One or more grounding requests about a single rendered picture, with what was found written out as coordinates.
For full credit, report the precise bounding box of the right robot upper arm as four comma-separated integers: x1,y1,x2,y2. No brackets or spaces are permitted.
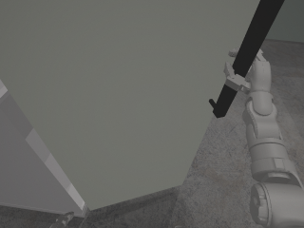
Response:
250,181,304,228

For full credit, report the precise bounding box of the robot right forearm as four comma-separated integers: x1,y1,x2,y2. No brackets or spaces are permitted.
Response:
242,91,304,191

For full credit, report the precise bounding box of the handle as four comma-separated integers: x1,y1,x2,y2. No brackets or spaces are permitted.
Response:
209,0,285,118

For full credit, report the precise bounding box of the robot left hand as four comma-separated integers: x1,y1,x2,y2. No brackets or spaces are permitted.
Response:
49,211,74,228

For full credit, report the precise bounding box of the robot right hand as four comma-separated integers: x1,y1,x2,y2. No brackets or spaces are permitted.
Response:
223,47,272,97

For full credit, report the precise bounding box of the fridge door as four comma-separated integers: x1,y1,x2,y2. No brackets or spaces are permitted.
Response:
0,0,260,211

